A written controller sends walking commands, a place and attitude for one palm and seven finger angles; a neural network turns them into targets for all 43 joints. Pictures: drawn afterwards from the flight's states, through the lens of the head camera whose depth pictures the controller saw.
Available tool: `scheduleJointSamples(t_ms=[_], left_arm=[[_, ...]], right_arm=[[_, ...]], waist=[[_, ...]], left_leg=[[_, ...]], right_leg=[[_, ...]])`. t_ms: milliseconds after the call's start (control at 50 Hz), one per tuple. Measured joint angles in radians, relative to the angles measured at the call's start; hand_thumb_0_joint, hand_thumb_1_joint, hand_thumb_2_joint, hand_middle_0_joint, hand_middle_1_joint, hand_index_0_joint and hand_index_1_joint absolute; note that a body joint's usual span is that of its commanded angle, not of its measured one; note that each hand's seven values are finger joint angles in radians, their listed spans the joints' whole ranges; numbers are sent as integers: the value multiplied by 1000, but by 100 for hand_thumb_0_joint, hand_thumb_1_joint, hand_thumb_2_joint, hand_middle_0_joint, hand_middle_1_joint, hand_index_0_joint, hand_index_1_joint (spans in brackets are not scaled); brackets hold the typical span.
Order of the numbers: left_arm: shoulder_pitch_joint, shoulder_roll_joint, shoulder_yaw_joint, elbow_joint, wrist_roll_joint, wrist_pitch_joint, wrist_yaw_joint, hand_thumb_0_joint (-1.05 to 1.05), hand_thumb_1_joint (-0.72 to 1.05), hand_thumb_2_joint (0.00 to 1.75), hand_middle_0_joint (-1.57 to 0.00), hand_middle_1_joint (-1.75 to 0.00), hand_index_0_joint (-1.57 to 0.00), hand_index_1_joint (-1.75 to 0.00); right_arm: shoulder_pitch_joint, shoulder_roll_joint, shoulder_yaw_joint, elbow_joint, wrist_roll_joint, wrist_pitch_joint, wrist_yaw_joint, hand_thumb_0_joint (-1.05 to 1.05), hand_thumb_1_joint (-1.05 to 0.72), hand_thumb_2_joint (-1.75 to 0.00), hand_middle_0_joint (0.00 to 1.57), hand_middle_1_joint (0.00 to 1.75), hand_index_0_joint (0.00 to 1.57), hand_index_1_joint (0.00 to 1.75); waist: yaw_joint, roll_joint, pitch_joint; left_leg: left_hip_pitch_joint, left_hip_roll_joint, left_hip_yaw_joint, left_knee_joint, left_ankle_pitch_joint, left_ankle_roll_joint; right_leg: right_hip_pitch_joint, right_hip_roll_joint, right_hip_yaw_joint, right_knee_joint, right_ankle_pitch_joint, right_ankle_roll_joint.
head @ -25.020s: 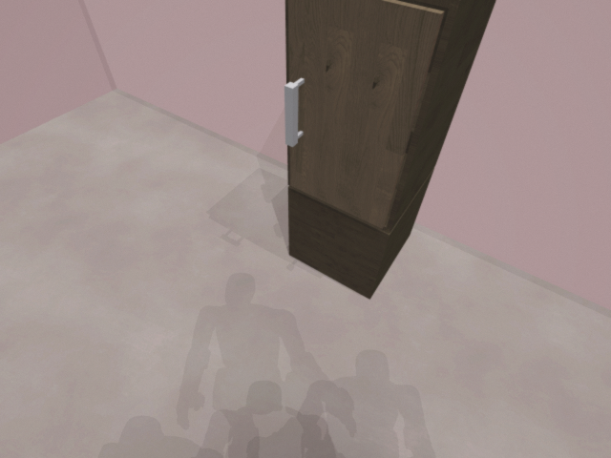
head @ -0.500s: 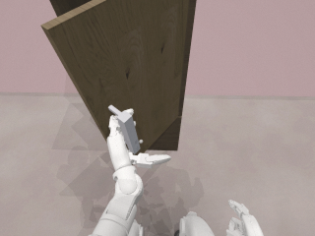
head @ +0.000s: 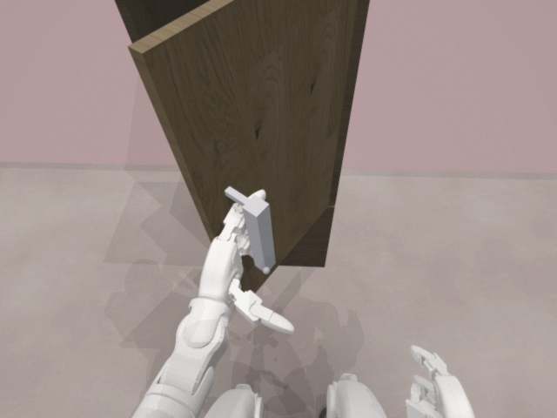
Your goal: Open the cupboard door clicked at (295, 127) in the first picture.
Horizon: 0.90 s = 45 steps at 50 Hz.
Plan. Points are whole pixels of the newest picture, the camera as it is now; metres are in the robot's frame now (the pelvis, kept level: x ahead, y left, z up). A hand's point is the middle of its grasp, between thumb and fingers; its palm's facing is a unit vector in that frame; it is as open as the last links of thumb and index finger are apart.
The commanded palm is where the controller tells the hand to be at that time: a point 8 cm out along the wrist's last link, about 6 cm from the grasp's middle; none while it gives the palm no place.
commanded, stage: slide the hand sideways off the handle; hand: left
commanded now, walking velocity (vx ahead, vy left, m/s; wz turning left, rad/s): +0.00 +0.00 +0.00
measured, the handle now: (250, 231) +0.37 +0.06 +0.03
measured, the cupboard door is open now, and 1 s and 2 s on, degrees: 55 55 55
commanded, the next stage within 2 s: draw the hand back to the body in 0.94 s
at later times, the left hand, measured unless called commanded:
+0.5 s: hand (244, 297) +0.27 +0.06 +0.04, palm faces -0.10 -0.99 -0.01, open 16.3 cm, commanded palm +0.24 +0.12 +0.04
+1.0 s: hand (206, 331) +0.23 +0.11 +0.03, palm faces -0.07 -1.00 -0.04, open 16.3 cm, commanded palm +0.21 +0.16 +0.04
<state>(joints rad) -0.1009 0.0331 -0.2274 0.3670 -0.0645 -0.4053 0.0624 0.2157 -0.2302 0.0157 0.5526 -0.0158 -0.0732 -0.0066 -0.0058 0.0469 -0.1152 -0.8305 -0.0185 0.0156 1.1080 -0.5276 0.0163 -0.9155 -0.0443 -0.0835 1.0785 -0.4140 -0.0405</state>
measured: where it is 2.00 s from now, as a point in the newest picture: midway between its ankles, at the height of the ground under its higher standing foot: outside the picture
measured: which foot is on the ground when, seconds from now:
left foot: down 0.00-1.00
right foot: down 0.00-1.00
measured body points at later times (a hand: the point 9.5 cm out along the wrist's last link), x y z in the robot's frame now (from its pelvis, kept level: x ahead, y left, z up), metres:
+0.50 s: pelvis +0.01 +0.00 -0.01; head +0.09 -0.01 +0.44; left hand +0.27 +0.12 +0.04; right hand +0.20 -0.21 -0.10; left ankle +0.01 +0.11 -0.66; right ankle +0.06 -0.10 -0.66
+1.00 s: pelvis +0.02 -0.01 -0.02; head +0.10 -0.02 +0.42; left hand +0.23 +0.16 +0.04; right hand +0.22 -0.24 -0.10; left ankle +0.01 +0.11 -0.66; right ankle +0.06 -0.10 -0.66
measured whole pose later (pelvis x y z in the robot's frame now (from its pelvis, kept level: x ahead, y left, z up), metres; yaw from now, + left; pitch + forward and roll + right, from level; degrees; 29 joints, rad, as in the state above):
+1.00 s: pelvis +0.02 -0.01 -0.02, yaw +0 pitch +18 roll +0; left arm 0.49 0.14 -0.07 -0.17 -0.12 -0.40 -0.12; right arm 0.23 -0.24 0.01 0.41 0.00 -0.10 -0.03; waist 0.02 0.03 -0.16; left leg -0.92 0.00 -0.02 1.23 -0.62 0.00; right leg -1.01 -0.03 -0.11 1.20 -0.51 -0.06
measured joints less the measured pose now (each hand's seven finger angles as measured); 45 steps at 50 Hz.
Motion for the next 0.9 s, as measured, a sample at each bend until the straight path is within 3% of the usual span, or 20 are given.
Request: scheduleJointSamples(t_ms=[60,180,240,400,640,900], left_arm=[[42,-46,12,-39,-14,11,18,-1,-50,29,-19,-32,-15,-34],[129,-47,-10,-124,93,-16,74,-1,-50,29,-16,-30,-15,-31],[167,-23,-20,-165,111,-9,70,-1,-50,30,-15,-30,-15,-31],[261,13,-6,-270,60,29,36,-1,-50,29,-16,-30,-16,-30],[427,37,37,-415,37,39,-47,-1,-50,30,-17,-31,-17,-31],[572,86,136,-516,-28,2,-130,-1,-50,30,-16,-30,-17,-31]], right_arm=[[17,-2,-1,-23,2,-3,9,2,-90,-90,20,30,20,30],[25,4,-6,-63,-13,9,40,2,-90,-90,20,30,20,30],[17,6,-8,-78,-11,21,42,2,-90,-90,20,30,20,30],[6,15,7,-97,-1,21,19,2,-90,-90,20,30,20,30],[13,15,6,-127,4,11,7,2,-90,-90,20,30,20,30],[13,1,-8,-143,10,-15,-13,2,-90,-90,20,30,20,30]], waist=[[0,-12,-10],[-1,-36,-28],[2,-33,-22],[14,-17,-16],[19,-22,-31],[24,-23,-38]], left_leg=[[4,-3,12,-15,5,5],[-28,-2,19,19,-13,8],[-38,0,18,39,-25,7],[-32,1,9,41,-34,6],[-31,9,-1,49,-57,-6],[-74,18,-23,103,-86,-20]], right_leg=[[-3,-1,12,-8,6,5],[-40,-1,20,28,-11,6],[-48,0,18,45,-20,6],[-39,2,10,44,-30,6],[-40,9,1,58,-58,-4],[-75,15,-21,104,-87,-17]])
